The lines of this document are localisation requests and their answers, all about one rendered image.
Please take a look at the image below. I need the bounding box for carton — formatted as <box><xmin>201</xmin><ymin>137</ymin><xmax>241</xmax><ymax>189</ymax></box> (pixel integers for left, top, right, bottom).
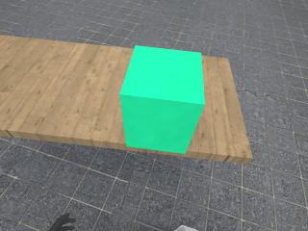
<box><xmin>119</xmin><ymin>45</ymin><xmax>205</xmax><ymax>154</ymax></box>

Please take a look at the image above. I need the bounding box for table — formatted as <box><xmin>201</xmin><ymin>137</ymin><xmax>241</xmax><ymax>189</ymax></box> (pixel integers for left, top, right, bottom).
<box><xmin>0</xmin><ymin>35</ymin><xmax>253</xmax><ymax>175</ymax></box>

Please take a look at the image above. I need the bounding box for left robot hand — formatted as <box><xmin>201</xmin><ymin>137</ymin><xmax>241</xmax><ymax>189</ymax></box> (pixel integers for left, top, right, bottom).
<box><xmin>49</xmin><ymin>213</ymin><xmax>76</xmax><ymax>231</ymax></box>

